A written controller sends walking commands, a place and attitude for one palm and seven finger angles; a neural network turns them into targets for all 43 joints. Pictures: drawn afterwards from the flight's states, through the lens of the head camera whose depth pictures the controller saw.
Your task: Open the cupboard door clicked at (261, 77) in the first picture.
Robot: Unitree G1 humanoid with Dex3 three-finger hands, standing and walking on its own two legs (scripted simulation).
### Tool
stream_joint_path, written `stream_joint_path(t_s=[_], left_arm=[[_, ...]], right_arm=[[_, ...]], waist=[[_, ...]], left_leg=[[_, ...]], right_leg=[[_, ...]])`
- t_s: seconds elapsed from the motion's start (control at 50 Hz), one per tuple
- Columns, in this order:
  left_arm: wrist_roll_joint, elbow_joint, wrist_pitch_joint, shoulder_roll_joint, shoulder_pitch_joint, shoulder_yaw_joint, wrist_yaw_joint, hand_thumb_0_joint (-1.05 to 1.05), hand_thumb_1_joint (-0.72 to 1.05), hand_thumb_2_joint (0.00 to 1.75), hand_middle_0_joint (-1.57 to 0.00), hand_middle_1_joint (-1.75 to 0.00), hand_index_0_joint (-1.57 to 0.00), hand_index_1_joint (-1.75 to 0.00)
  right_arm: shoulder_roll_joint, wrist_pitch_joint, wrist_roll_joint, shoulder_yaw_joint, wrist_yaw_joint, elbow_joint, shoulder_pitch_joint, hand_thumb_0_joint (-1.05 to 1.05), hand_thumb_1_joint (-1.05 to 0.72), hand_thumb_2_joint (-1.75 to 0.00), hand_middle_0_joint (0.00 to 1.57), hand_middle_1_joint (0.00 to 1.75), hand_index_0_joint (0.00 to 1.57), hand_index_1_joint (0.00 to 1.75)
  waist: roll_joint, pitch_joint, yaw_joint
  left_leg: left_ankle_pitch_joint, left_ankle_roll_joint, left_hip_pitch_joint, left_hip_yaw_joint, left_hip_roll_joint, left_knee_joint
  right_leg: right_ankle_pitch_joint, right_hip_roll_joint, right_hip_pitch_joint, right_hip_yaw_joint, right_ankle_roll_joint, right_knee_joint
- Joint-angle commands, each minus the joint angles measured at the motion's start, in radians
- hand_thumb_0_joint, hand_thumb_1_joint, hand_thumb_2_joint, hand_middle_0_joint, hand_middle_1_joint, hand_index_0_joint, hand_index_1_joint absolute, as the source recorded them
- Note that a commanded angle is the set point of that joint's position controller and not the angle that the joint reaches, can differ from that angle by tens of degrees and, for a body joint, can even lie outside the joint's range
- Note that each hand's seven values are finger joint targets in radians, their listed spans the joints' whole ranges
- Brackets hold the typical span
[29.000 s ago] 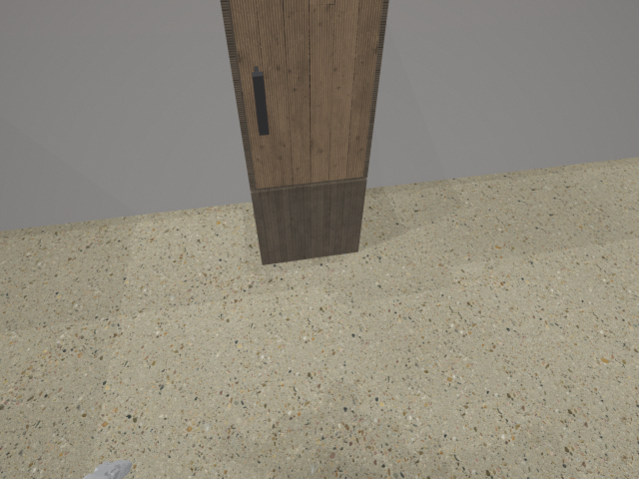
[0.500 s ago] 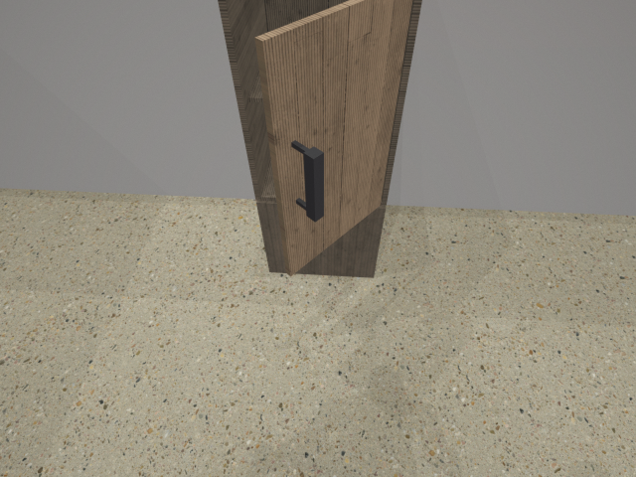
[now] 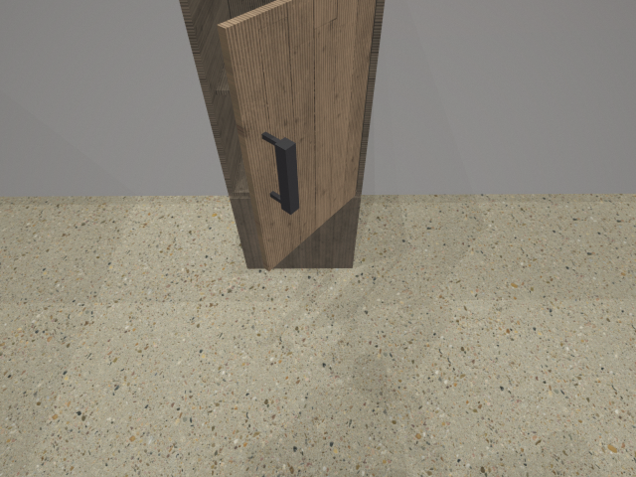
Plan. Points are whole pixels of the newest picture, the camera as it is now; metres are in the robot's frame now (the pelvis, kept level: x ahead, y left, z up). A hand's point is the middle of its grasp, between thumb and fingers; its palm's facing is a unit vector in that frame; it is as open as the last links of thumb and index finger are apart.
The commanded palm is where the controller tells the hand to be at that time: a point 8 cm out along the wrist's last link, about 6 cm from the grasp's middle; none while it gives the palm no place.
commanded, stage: walk to a spot facing it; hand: left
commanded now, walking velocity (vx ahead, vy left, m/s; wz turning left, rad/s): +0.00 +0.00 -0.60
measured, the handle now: (279, 173) +0.64 +0.12 -0.03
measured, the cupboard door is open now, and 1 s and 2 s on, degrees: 49 49 49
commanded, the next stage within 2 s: none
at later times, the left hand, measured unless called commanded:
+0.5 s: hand out of the picture +0.06 +0.16 -0.16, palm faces -0.20 -0.94 -0.29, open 7.4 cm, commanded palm none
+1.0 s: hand (252, 432) +0.21 +0.12 -0.17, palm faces -0.52 -0.80 -0.29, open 7.4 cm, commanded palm none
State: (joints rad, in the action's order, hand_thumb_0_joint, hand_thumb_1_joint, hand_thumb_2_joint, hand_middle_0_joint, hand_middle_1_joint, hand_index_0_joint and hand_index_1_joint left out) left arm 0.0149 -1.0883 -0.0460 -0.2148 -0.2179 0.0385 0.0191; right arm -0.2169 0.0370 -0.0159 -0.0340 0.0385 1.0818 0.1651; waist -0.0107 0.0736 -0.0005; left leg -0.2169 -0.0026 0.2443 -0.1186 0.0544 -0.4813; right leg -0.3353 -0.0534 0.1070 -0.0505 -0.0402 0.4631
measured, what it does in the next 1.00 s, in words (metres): steps on the spot, turning right: left foot, then right foot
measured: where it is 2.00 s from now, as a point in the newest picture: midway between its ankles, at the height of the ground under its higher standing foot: outside the picture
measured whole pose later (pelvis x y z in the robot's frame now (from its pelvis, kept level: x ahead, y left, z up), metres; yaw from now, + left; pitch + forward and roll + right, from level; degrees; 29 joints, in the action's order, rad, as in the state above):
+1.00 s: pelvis -0.01 -0.02 -0.02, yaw -34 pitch +2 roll +0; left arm 0.02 -0.87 -0.04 -0.30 -0.15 0.09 -0.04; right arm -0.24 0.04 -0.02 -0.05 0.03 0.90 0.24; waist 0.00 0.09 0.01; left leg -0.41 -0.07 0.29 -0.10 0.13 -0.68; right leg -0.29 0.02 0.32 0.02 0.00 0.59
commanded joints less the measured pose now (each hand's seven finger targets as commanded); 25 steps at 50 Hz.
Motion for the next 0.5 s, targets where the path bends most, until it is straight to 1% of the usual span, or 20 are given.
stream_joint_path(t_s=[0.0,0.02,0.04,0.06,0.08,0.1,0.12,0.14,0.16,0.18,0.2,0.22,0.24,0.26,0.3,0.32,0.34,0.38,0.44,0.48], left_arm=[[0.001,0.099,0.004,-0.147,-0.021,0.043,-0.006,0.00,0.90,0.90,-0.20,-0.30,-0.20,-0.30],[0.002,0.109,0.000,-0.134,-0.017,0.044,-0.011,0.00,0.90,0.90,-0.20,-0.30,-0.20,-0.30],[0.001,0.120,-0.005,-0.122,-0.010,0.047,-0.017,0.00,0.90,0.90,-0.20,-0.30,-0.20,-0.30],[0.000,0.132,-0.008,-0.109,-0.007,0.049,-0.022,0.00,0.90,0.90,-0.20,-0.30,-0.20,-0.30],[0.001,0.139,-0.009,-0.104,-0.004,0.050,-0.025,0.00,0.90,0.90,-0.20,-0.30,-0.20,-0.30],[0.001,0.142,-0.008,-0.102,-0.019,0.053,-0.030,0.00,0.90,0.90,-0.20,-0.30,-0.20,-0.30],[0.003,0.134,-0.005,-0.097,-0.058,0.056,-0.033,0.00,0.90,0.90,-0.20,-0.30,-0.20,-0.30],[0.006,0.115,-0.001,-0.112,-0.130,0.065,-0.034,0.00,0.90,0.90,-0.20,-0.30,-0.20,-0.30],[0.021,0.107,0.010,-0.189,-0.177,0.081,-0.024,0.00,0.90,0.90,-0.20,-0.30,-0.20,-0.30],[0.025,0.118,0.013,-0.272,-0.159,0.090,-0.007,0.00,0.90,0.90,-0.20,-0.30,-0.20,-0.30],[0.010,0.129,0.011,-0.256,-0.127,0.089,0.001,0.00,0.90,0.90,-0.20,-0.30,-0.20,-0.30],[0.008,0.157,0.010,-0.226,-0.057,0.084,0.003,0.00,0.90,0.90,-0.20,-0.30,-0.20,-0.30],[0.008,0.174,0.011,-0.198,-0.005,0.080,0.005,0.00,0.90,0.90,-0.20,-0.30,-0.20,-0.30],[0.006,0.180,0.017,-0.180,0.008,0.074,0.008,0.00,0.90,0.90,-0.20,-0.30,-0.20,-0.30],[0.006,0.174,0.030,-0.171,-0.038,0.075,0.016,0.00,0.90,0.90,-0.20,-0.30,-0.20,-0.30],[0.004,0.167,0.033,-0.175,-0.068,0.077,0.017,0.00,0.90,0.90,-0.20,-0.30,-0.20,-0.30],[0.004,0.161,0.034,-0.180,-0.091,0.080,0.019,0.00,0.90,0.90,-0.20,-0.30,-0.20,-0.30],[0.005,0.150,0.033,-0.186,-0.120,0.085,0.019,0.00,0.90,0.90,-0.20,-0.30,-0.20,-0.30],[0.007,0.161,0.027,-0.189,-0.120,0.089,0.015,0.00,0.90,0.90,-0.20,-0.30,-0.20,-0.30],[0.011,0.169,0.026,-0.188,-0.119,0.091,0.015,0.00,0.90,0.90,-0.20,-0.30,-0.20,-0.30]], right_arm=[[-0.186,-0.009,-0.008,-0.052,0.017,-0.074,0.068,0.00,-0.90,-0.90,0.20,0.30,0.20,0.30],[-0.195,-0.012,-0.011,-0.057,0.017,-0.080,0.073,0.00,-0.90,-0.90,0.20,0.30,0.20,0.30],[-0.204,-0.017,-0.013,-0.060,0.015,-0.085,0.073,0.00,-0.90,-0.90,0.20,0.30,0.20,0.30],[-0.205,-0.022,-0.018,-0.061,0.013,-0.095,0.071,0.00,-0.90,-0.90,0.20,0.30,0.20,0.30],[-0.202,-0.025,-0.017,-0.060,0.013,-0.105,0.058,0.00,-0.90,-0.90,0.20,0.30,0.20,0.30],[-0.202,-0.027,-0.019,-0.061,0.012,-0.116,0.039,0.00,-0.90,-0.90,0.20,0.30,0.20,0.30],[-0.200,-0.026,-0.019,-0.061,0.011,-0.128,0.004,0.00,-0.90,-0.90,0.20,0.30,0.20,0.30],[-0.195,-0.020,-0.012,-0.061,0.011,-0.146,-0.043,0.00,-0.90,-0.90,0.20,0.30,0.20,0.30],[-0.137,-0.008,0.001,-0.058,0.009,-0.174,-0.074,0.00,-0.90,-0.90,0.20,0.30,0.20,0.30],[-0.093,-0.005,0.001,-0.049,0.000,-0.212,-0.092,0.00,-0.90,-0.90,0.20,0.30,0.20,0.30],[-0.128,0.005,0.003,-0.059,-0.004,-0.197,-0.074,0.00,-0.90,-0.90,0.20,0.30,0.20,0.30],[-0.119,0.008,0.005,-0.064,-0.010,-0.186,-0.054,0.00,-0.90,-0.90,0.20,0.30,0.20,0.30],[-0.114,0.009,0.001,-0.065,-0.009,-0.177,-0.062,0.00,-0.90,-0.90,0.20,0.30,0.20,0.30],[-0.111,0.006,-0.001,-0.061,-0.008,-0.178,-0.053,0.00,-0.90,-0.90,0.20,0.30,0.20,0.30],[-0.086,-0.002,0.002,-0.054,-0.006,-0.184,-0.052,0.00,-0.90,-0.90,0.20,0.30,0.20,0.30],[-0.075,-0.003,0.004,-0.050,-0.004,-0.190,-0.067,0.00,-0.90,-0.90,0.20,0.30,0.20,0.30],[-0.070,-0.003,0.007,-0.047,0.000,-0.198,-0.077,0.00,-0.90,-0.90,0.20,0.30,0.20,0.30],[-0.067,-0.005,0.010,-0.047,0.002,-0.212,-0.099,0.00,-0.90,-0.90,0.20,0.30,0.20,0.30],[-0.072,-0.005,0.013,-0.048,0.006,-0.230,-0.114,0.00,-0.90,-0.90,0.20,0.30,0.20,0.30],[-0.073,-0.009,0.015,-0.050,0.006,-0.246,-0.130,0.00,-0.90,-0.90,0.20,0.30,0.20,0.30]], waist=[[-0.075,-0.039,-0.014],[-0.132,-0.039,-0.012],[-0.194,-0.044,-0.009],[-0.211,-0.062,-0.007],[-0.208,-0.072,0.001],[-0.185,-0.088,0.013],[-0.149,-0.103,0.044],[-0.052,-0.101,0.089],[0.242,-0.077,0.112],[0.439,-0.034,0.106],[0.285,-0.026,0.083],[0.210,-0.006,0.038],[0.180,0.015,0.018],[0.172,0.008,0.007],[0.113,-0.080,0.017],[0.094,-0.099,0.029],[0.094,-0.127,0.037],[0.120,-0.128,0.053],[0.163,-0.115,0.054],[0.179,-0.107,0.056]], left_leg=[[0.083,0.080,-0.120,0.172,0.214,0.081],[0.049,0.109,-0.099,0.214,0.264,0.129],[0.046,0.146,-0.082,0.247,0.326,0.184],[0.067,0.173,-0.085,0.259,0.359,0.206],[0.073,0.178,-0.073,0.247,0.374,0.199],[0.086,0.167,-0.039,0.210,0.370,0.176],[0.102,0.136,0.007,0.147,0.340,0.113],[0.059,0.084,0.094,0.074,0.273,-0.012],[-0.172,-0.010,0.224,-0.031,0.093,-0.274],[-0.395,-0.044,0.348,0.006,-0.035,-0.521],[-0.348,-0.030,0.349,0.124,-0.010,-0.628],[-0.278,-0.031,0.345,0.136,0.014,-0.673],[-0.224,-0.036,0.355,0.144,0.015,-0.699],[-0.196,-0.044,0.357,0.152,0.020,-0.694],[-0.191,-0.056,0.341,0.142,0.011,-0.625],[-0.200,-0.061,0.339,0.134,0.001,-0.583],[-0.215,-0.062,0.336,0.135,-0.005,-0.545],[-0.212,-0.065,0.337,0.129,-0.019,-0.507],[-0.204,-0.063,0.318,0.141,-0.029,-0.473],[-0.220,-0.059,0.303,0.149,-0.035,-0.437]], right_leg=[[0.199,0.074,0.231,-0.063,-0.006,0.105],[0.092,0.052,0.247,-0.039,-0.002,0.196],[-0.110,0.039,0.261,0.009,0.008,0.316],[-0.217,0.051,0.272,0.029,0.012,0.391],[-0.237,0.073,0.260,0.013,0.008,0.411],[-0.225,0.085,0.222,0.018,0.007,0.383],[-0.155,0.091,0.142,0.029,0.009,0.292],[-0.006,0.088,0.039,0.026,0.014,0.126],[0.119,0.226,0.014,-0.251,-0.013,-0.152],[0.307,0.389,0.055,-0.497,-0.068,-0.243],[0.314,0.374,0.064,-0.447,-0.103,-0.215],[0.158,0.337,0.128,-0.405,-0.148,-0.203],[0.189,0.291,0.148,-0.393,-0.150,-0.181],[0.287,0.280,0.121,-0.361,-0.152,-0.157],[0.527,0.263,-0.003,-0.335,-0.151,-0.097],[0.621,0.257,-0.054,-0.329,-0.149,-0.077],[0.682,0.257,-0.098,-0.343,-0.153,-0.062],[0.747,0.245,-0.140,-0.356,-0.136,-0.052],[0.711,0.232,-0.113,-0.381,-0.147,-0.062],[0.702,0.231,-0.099,-0.417,-0.150,-0.060]])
